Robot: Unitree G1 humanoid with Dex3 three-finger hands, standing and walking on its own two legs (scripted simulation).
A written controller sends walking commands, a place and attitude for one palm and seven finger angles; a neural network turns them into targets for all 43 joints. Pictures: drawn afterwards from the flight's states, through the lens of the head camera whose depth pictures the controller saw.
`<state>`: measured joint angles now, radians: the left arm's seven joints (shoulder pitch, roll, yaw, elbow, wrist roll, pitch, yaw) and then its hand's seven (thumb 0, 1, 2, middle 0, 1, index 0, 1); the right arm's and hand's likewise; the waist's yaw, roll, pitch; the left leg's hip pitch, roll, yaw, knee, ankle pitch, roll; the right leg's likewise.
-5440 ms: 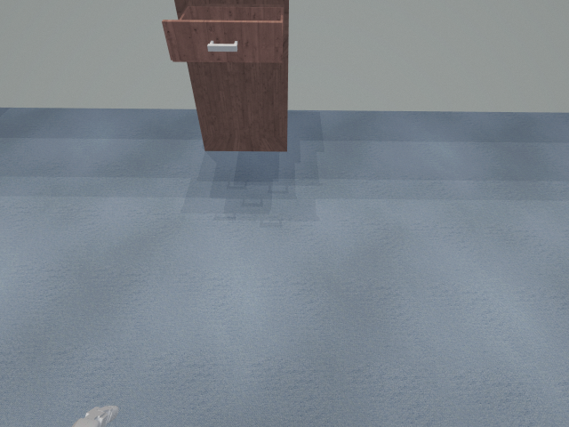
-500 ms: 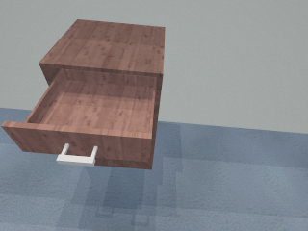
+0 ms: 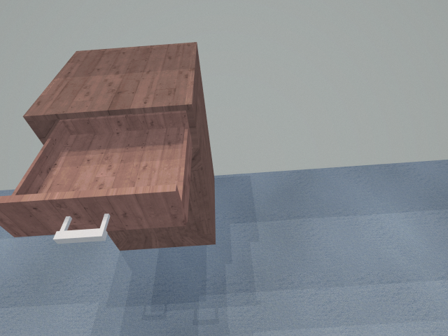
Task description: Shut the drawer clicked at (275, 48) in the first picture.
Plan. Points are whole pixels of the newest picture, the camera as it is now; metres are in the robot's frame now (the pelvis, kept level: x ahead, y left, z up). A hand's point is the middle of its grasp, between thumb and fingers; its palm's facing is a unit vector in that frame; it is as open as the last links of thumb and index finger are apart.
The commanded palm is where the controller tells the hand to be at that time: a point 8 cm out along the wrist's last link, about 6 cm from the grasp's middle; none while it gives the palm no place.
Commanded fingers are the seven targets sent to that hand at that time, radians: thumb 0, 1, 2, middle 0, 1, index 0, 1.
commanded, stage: come to a stop and stand still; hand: left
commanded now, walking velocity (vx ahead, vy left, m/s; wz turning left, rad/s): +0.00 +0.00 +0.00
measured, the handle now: (83, 227) +0.35 +0.34 -0.04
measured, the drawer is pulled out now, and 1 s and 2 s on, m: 0.30 0.30 0.30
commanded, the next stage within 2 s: look again from close up in 1.66 s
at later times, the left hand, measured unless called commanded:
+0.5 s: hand out of the picture -0.07 +0.14 -0.17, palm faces +0.10 -0.98 -0.17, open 7.4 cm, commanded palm none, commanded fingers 0.00 0.90 0.90 -0.20 -0.30 -0.20 -0.30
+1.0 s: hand out of the picture -0.04 +0.18 -0.17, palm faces +0.07 -0.98 -0.16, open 7.4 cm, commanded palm none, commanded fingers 0.00 0.90 0.90 -0.20 -0.30 -0.20 -0.30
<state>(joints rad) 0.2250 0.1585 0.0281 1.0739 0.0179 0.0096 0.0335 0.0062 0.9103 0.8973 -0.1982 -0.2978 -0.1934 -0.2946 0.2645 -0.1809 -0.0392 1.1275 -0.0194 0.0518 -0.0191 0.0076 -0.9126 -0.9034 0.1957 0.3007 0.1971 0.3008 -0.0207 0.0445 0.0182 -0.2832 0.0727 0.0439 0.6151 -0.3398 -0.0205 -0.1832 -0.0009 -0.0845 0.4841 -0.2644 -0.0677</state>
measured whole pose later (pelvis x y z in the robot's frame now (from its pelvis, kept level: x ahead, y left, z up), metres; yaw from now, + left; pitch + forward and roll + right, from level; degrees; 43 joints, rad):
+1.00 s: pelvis -0.03 +0.03 +0.00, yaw +0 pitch -1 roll +0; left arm 0.31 0.11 0.01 1.14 0.01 -0.01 0.04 0.01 0.91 0.90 -0.20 -0.30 -0.20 -0.29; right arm 0.37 -0.08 0.00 1.14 -0.02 -0.01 -0.04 0.01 -0.91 -0.90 0.20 0.30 0.20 0.30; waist 0.00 0.00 0.01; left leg -0.17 0.01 0.07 0.39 -0.21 0.01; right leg -0.22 -0.01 -0.08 0.41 -0.17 -0.03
